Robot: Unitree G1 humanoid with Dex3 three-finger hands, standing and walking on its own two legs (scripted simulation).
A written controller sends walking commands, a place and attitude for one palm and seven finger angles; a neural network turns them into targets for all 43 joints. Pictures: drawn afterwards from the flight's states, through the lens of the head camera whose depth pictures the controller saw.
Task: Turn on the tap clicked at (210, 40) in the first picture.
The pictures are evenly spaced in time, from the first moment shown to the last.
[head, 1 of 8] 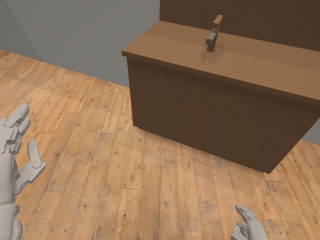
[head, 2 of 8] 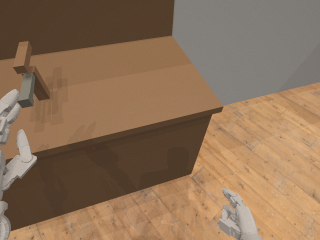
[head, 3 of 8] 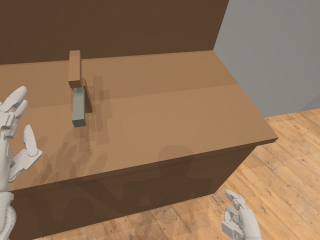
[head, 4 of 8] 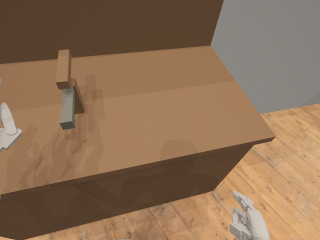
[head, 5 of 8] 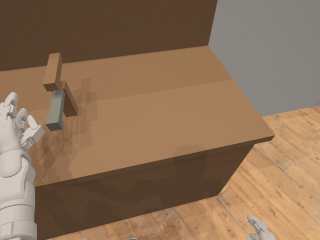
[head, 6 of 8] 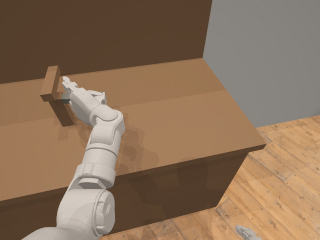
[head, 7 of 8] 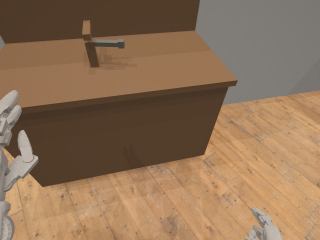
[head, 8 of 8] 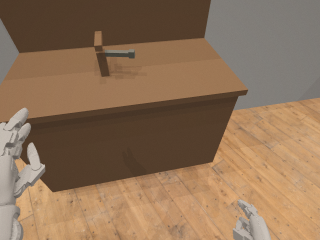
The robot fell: no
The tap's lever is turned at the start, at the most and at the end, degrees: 0 78 77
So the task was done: yes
